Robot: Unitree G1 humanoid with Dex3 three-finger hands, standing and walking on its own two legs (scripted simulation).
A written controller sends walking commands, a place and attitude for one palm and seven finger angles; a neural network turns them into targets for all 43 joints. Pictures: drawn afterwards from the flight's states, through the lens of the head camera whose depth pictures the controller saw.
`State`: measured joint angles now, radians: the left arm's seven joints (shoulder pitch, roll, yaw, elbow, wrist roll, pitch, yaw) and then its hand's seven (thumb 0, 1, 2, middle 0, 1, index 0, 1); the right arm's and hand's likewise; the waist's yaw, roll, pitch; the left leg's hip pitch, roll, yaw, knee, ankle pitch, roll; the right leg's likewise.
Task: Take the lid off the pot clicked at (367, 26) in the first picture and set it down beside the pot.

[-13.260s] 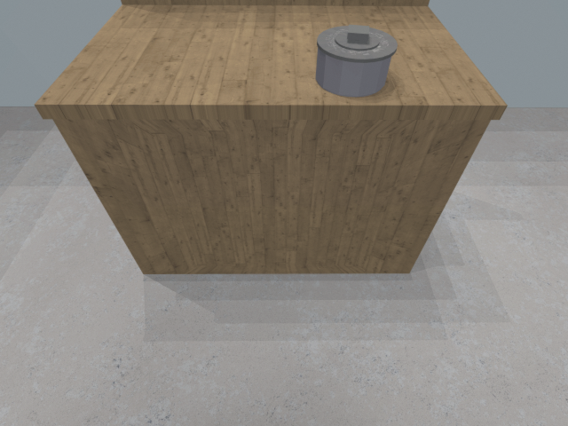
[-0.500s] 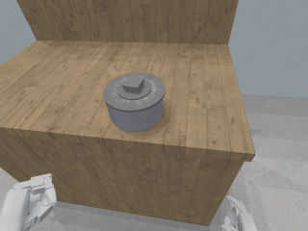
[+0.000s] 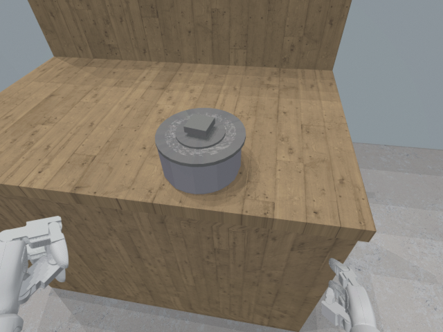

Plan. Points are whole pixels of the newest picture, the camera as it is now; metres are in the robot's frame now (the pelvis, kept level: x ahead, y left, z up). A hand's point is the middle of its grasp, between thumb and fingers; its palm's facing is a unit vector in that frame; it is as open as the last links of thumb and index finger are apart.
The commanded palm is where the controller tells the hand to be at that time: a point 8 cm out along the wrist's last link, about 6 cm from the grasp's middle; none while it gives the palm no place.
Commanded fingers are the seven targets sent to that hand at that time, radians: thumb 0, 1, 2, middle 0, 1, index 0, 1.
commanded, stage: raise the hand higher, near the body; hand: left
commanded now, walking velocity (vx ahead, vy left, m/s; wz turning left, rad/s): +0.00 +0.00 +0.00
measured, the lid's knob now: (199, 124) +0.47 +0.12 +0.15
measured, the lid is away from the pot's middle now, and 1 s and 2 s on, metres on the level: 0.00 0.00 0.00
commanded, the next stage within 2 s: reach forward and open the fingers in 0.18 s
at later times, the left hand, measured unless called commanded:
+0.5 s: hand (47, 225) +0.18 +0.26 +0.18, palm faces +0.28 -0.19 -0.94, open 2.9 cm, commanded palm +0.15 +0.27 +0.22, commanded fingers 0.00 0.54 1.15 -1.22 -1.07 -1.22 -1.07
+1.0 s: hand (50, 212) +0.20 +0.27 +0.19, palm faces -0.12 +0.04 -0.99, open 6.4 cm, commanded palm +0.18 +0.27 +0.25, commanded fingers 0.00 -0.27 1.67 -0.93 -0.19 -0.93 -0.19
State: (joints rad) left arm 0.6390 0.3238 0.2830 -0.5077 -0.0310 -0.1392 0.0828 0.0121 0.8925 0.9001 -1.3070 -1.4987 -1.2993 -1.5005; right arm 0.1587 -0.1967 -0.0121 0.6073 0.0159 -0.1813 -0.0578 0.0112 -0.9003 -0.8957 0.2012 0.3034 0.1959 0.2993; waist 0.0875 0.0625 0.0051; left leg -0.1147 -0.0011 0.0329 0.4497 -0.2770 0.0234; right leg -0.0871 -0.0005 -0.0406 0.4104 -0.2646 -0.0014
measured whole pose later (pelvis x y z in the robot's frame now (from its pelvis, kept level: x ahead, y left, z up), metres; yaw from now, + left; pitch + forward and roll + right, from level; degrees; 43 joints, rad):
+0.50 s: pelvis -0.02 +0.02 -0.01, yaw -1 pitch +0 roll +0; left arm 0.47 0.60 0.26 -0.66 0.58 0.10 0.07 0.01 0.78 0.98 -1.29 -1.36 -1.28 -1.37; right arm 0.14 -0.27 0.02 0.52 0.01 0.07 0.02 0.01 -0.90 -0.90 0.20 0.30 0.20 0.30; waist 0.10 0.11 0.00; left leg -0.26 -0.03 0.06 0.52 -0.28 0.05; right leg -0.25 -0.03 -0.01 0.51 -0.27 0.02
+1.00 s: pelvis -0.05 +0.01 +0.00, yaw +2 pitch -1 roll +0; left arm 0.02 0.79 0.15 -0.32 0.66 0.04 -0.42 0.00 0.03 1.47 -1.06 -0.52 -1.05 -0.53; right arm 0.12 -0.31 0.02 0.55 0.06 0.03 -0.01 0.01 -0.90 -0.90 0.20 0.30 0.20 0.30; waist 0.08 0.15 0.01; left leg -0.25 -0.03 0.01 0.46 -0.19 0.04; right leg -0.22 -0.03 -0.07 0.44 -0.20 0.01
